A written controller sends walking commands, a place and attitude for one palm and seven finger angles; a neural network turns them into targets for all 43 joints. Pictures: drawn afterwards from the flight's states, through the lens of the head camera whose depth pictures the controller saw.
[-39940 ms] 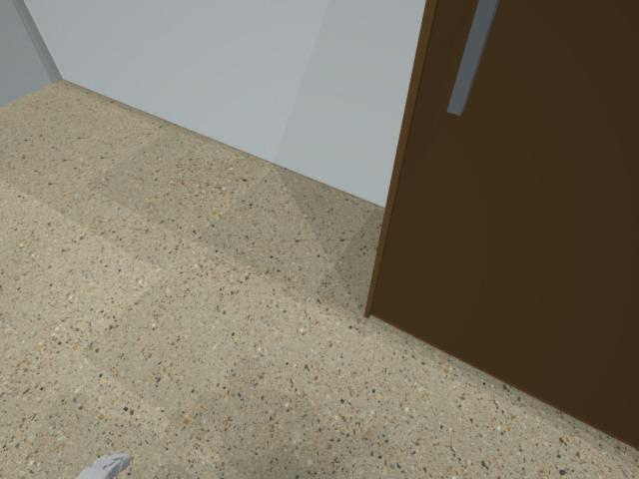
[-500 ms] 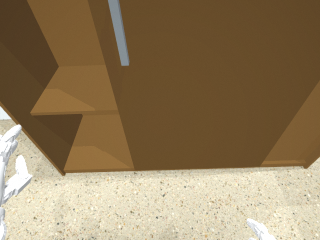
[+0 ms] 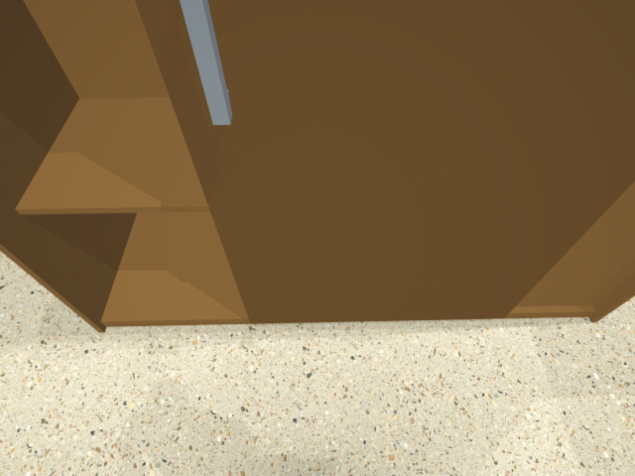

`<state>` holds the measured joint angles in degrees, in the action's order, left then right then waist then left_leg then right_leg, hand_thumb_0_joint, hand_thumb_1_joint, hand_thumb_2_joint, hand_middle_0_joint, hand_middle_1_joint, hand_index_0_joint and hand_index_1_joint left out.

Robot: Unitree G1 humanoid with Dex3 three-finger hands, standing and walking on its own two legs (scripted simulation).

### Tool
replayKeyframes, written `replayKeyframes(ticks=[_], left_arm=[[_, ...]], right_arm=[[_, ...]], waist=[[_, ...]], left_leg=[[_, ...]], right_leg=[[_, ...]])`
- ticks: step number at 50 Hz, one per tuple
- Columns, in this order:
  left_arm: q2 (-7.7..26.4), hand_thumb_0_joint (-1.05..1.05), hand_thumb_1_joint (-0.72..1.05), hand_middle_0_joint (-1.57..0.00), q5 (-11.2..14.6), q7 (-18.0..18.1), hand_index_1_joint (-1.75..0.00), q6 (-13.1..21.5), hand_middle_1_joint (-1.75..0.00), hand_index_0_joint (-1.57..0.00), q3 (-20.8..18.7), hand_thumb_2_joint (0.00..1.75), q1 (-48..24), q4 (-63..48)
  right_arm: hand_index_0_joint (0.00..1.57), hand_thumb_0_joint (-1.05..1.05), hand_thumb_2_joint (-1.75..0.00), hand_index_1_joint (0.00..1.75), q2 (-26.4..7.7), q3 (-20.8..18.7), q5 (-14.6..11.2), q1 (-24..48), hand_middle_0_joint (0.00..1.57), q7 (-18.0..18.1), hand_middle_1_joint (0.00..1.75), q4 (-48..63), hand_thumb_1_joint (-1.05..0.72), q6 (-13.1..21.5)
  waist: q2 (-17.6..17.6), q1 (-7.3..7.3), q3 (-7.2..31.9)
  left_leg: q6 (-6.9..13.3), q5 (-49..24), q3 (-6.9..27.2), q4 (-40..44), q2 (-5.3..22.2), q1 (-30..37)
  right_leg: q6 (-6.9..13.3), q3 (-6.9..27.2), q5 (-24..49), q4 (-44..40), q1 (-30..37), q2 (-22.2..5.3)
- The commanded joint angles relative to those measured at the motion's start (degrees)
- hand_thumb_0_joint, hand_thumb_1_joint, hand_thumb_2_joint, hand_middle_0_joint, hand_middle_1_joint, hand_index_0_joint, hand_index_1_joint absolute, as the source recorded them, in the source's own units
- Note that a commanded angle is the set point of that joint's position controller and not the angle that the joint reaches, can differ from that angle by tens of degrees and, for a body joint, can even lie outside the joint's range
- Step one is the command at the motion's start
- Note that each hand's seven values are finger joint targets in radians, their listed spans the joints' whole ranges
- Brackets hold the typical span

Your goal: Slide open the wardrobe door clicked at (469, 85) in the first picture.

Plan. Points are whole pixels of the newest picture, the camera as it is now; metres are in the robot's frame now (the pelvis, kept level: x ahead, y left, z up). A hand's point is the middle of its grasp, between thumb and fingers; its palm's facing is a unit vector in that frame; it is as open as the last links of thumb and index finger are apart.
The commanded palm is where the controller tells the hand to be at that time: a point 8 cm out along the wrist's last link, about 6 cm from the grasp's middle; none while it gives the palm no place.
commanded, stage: let the arm hang, fingers relaxed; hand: left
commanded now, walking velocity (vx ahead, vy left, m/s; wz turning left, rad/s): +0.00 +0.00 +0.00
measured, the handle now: (204, 25) +0.57 +0.17 +0.24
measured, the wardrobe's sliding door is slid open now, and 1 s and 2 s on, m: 0.49 0.49 0.49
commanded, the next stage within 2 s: look to check the result in 0.54 s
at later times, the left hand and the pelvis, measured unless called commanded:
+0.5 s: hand out of the picture +0.12 +0.17 -0.16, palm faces -0.01 -0.98 -0.21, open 7.3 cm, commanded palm none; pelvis +0.06 -0.01 +0.01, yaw +0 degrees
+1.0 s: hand out of the picture +0.03 +0.18 -0.17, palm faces +0.00 -0.98 -0.20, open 7.4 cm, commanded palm none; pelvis +0.02 +0.00 +0.01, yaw +0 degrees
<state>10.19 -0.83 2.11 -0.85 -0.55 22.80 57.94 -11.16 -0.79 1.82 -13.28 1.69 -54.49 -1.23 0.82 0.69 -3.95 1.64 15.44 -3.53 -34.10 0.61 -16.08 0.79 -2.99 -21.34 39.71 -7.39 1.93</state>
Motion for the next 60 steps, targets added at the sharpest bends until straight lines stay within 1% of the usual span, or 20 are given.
replayKeyframes(ticks=[1,2,3,5,6,7,8,9,11,14,18,24,26,29,31,36,38,40,50,60], left_arm=[[2.74,0.0,0.9,-0.2,0.52,0.56,-0.3,0.51,-0.3,-0.2,-0.35,0.9,-3.27,-4.48],[2.4,0.0,0.9,-0.2,0.38,-0.04,-0.3,0.11,-0.3,-0.2,-0.29,0.9,-3.76,-3.87],[2.25,0.0,0.9,-0.2,0.12,-0.55,-0.3,0.13,-0.3,-0.2,-0.29,0.9,-3.6,-3.16],[3.15,0.0,0.9,-0.2,0.08,-1.02,-0.3,0.48,-0.3,-0.2,-0.52,0.9,-1.9,-0.84],[3.89,0.0,0.9,-0.2,0.0,-0.92,-0.3,0.8,-0.3,-0.2,-0.62,0.9,-0.69,0.12],[5.29,0.0,0.9,-0.2,-0.05,-0.63,-0.3,1.21,-0.3,-0.2,-0.81,0.9,-0.44,0.73],[6.63,0.0,0.9,-0.2,-0.1,-0.49,-0.3,1.55,-0.3,-0.2,-0.75,0.9,-1.02,0.77],[7.32,0.0,0.9,-0.2,-0.02,-0.6,-0.3,1.49,-0.3,-0.2,-0.53,0.9,-2.67,0.86],[6.42,0.0,0.9,-0.2,0.13,-0.32,-0.3,1.62,-0.3,-0.2,-0.48,0.9,-5.28,1.57],[6.07,0.0,0.9,-0.2,0.32,0.37,-0.3,2.07,-0.3,-0.2,-0.74,0.9,-3.22,2.3],[7.22,0.0,0.9,-0.2,0.31,0.78,-0.3,2.26,-0.3,-0.2,-1.42,0.9,-3.48,2.17],[6.22,0.0,0.9,-0.2,0.34,0.46,-0.3,1.75,-0.3,-0.2,-0.98,0.9,-7.15,1.6],[6.11,0.0,0.9,-0.2,0.29,0.4,-0.3,1.93,-0.3,-0.2,-1.14,0.9,-6.6,1.68],[7.28,0.0,0.9,-0.2,0.44,0.69,-0.3,2.19,-0.3,-0.2,-1.76,0.9,-5.52,1.74],[6.8,0.0,0.9,-0.2,0.52,0.71,-0.3,2.02,-0.3,-0.2,-1.6,0.9,-5.92,1.75],[5.55,0.0,0.9,-0.2,0.32,0.16,-0.3,1.66,-0.3,-0.2,-0.78,0.9,-6.95,2.35],[6.13,0.0,0.9,-0.2,0.18,0.2,-0.3,1.83,-0.3,-0.2,-0.97,0.9,-6.02,2.36],[6.14,0.0,0.9,-0.2,0.52,0.34,-0.3,1.87,-0.3,-0.2,-1.08,0.9,-5.84,2.84],[5.5,0.0,0.9,-0.2,0.38,-0.16,-0.3,1.45,-0.3,-0.2,-0.25,0.9,-5.92,4.43],[5.78,0.0,0.9,-0.2,0.23,-0.46,-0.3,1.44,-0.3,-0.2,-0.17,0.9,-6.13,5.15]], right_arm=[[0.2,0.0,-0.9,0.3,-8.72,-1.42,-0.15,-6.91,0.2,1.43,0.3,-1.3,-0.9,1.23],[0.2,0.0,-0.9,0.3,-7.48,-0.88,-0.06,-4.62,0.2,1.59,0.3,-1.23,-0.9,1.32],[0.2,0.0,-0.9,0.3,-7.09,-0.65,0.11,-3.36,0.2,1.65,0.3,-1.48,-0.9,1.28],[0.2,0.0,-0.9,0.3,-6.76,-0.52,-0.44,-4.05,0.2,1.66,0.3,-2.59,-0.9,1.58],[0.2,0.0,-0.9,0.3,-6.61,-0.62,-0.92,-3.83,0.2,1.59,0.3,-2.74,-0.9,1.71],[0.2,0.0,-0.9,0.3,-5.72,-0.68,-1.27,-3.8,0.2,1.35,0.3,-2.76,-0.9,1.8],[0.2,0.0,-0.9,0.3,-5.32,-0.76,-1.45,-3.77,0.2,1.02,0.3,-2.7,-0.9,1.72],[0.2,0.0,-0.9,0.3,-4.81,-0.68,-1.3,-4.38,0.2,0.73,0.3,-3.21,-0.9,1.7],[0.2,0.0,-0.9,0.3,-3.84,-0.59,-0.82,-3.89,0.2,0.92,0.3,-4.58,-0.9,1.32],[0.2,0.0,-0.9,0.3,-3.73,-0.61,-0.89,-5.69,0.2,1.28,0.3,-6.0,-0.9,1.66],[0.2,0.0,-0.9,0.3,-3.98,-0.95,-1.06,-5.71,0.2,1.54,0.3,-6.09,-0.9,1.78],[0.2,0.0,-0.9,0.3,-3.77,-0.87,-0.78,-5.16,0.2,1.27,0.3,-6.76,-0.9,1.38],[0.2,0.0,-0.9,0.3,-4.05,-0.78,-0.61,-5.52,0.2,1.41,0.3,-6.97,-0.9,1.69],[0.2,0.0,-0.9,0.3,-4.96,-1.2,-0.85,-6.26,0.2,1.78,0.3,-6.78,-0.9,1.87],[0.2,0.0,-0.9,0.3,-5.0,-1.28,-0.93,-5.41,0.2,1.79,0.3,-6.66,-0.9,1.54],[0.2,0.0,-0.9,0.3,-4.15,-0.68,-0.73,-5.17,0.2,1.32,0.3,-7.47,-0.9,1.42],[0.2,0.0,-0.9,0.3,-4.68,-0.81,-0.76,-6.2,0.2,1.46,0.3,-7.73,-0.9,1.91],[0.2,0.0,-0.9,0.3,-5.08,-0.84,-0.93,-6.07,0.2,1.66,0.3,-7.91,-0.9,1.87],[0.2,0.0,-0.9,0.3,-4.14,-0.43,-0.93,-4.92,0.2,1.17,0.3,-8.66,-0.9,1.59],[0.2,0.0,-0.9,0.3,-4.66,-0.42,-0.96,-4.59,0.2,0.79,0.3,-8.79,-0.9,1.77]], waist=[[7.12,1.14,1.73],[7.31,0.27,-1.41],[7.68,-0.69,-2.27],[6.46,-1.14,2.71],[3.98,-1.5,4.82],[0.09,-1.38,6.31],[-2.46,-1.02,6.6],[-1.73,-0.17,6.41],[-5.93,0.05,2.03],[-3.93,-0.44,5.7],[-2.04,-0.69,9.07],[-0.2,-0.05,4.01],[0.04,-0.2,4.27],[0.23,-0.17,9.5],[-0.65,-0.14,7.86],[-0.78,-0.11,0.31],[1.43,-0.06,2.79],[0.14,-0.04,6.16],[-1.35,-0.21,-0.76],[-0.54,-0.26,-0.92]], left_leg=[[12.83,-42.16,15.18,11.77,18.15,9.72],[10.89,-36.58,13.37,13.25,16.21,6.39],[8.79,-37.04,10.59,12.51,13.8,7.38],[5.26,-36.19,7.69,9.71,10.29,10.19],[3.11,-31.79,6.41,8.01,7.99,9.21],[1.09,-23.9,4.93,7.17,5.57,6.98],[-0.02,-14.42,4.02,8.41,4.09,5.93],[-0.4,-7.88,3.44,10.16,3.2,6.06],[-0.44,-15.92,3.61,9.67,3.89,7.4],[-0.95,-27.29,2.25,8.04,4.45,9.36],[-1.45,-30.82,1.38,6.9,4.47,10.39],[-1.07,-24.68,2.44,10.66,5.57,11.23],[-0.91,-30.15,2.54,10.09,5.64,11.95],[-1.11,-39.08,1.65,7.23,5.57,14.02],[-1.26,-33.78,1.8,8.43,5.69,13.65],[-0.5,-19.88,2.95,13.13,5.92,10.85],[-0.1,-30.18,2.8,11.47,5.68,12.96],[-0.32,-33.64,2.83,10.63,6.26,14.5],[0.17,-13.38,3.58,14.84,5.7,9.98],[0.31,-6.58,4.5,16.43,5.49,7.82]], right_leg=[[-1.13,7.34,-13.93,11.02,-12.48,-3.78],[-1.34,6.26,-12.47,5.68,-11.79,-4.19],[-1.4,4.27,-10.12,-0.83,-11.07,-4.46],[-1.41,1.76,3.86,-11.09,-5.71,-3.36],[-0.98,3.08,13.07,-15.25,-1.79,-3.49],[0.1,7.06,22.21,-16.04,1.39,-5.84],[1.12,9.14,26.96,-16.4,1.89,-8.63],[1.92,9.47,27.13,-15.79,0.8,-10.41],[1.99,8.19,35.59,-13.51,-1.67,-9.04],[1.42,6.81,49.89,-11.01,2.63,-9.33],[1.57,6.62,55.3,-10.07,5.82,-9.61],[1.19,6.5,37.67,-14.56,0.65,-8.26],[1.3,6.46,41.47,-13.89,1.35,-7.99],[1.4,5.64,51.53,-11.0,4.99,-8.51],[1.43,5.89,47.59,-12.29,3.65,-8.59],[0.91,6.87,28.8,-17.69,-0.94,-7.39],[1.1,5.95,35.66,-15.52,0.92,-7.54],[1.09,5.51,37.38,-14.44,2.32,-7.48],[0.49,6.9,21.0,-19.84,-1.43,-7.39],[0.3,7.3,12.97,-21.49,-2.65,-7.1]])
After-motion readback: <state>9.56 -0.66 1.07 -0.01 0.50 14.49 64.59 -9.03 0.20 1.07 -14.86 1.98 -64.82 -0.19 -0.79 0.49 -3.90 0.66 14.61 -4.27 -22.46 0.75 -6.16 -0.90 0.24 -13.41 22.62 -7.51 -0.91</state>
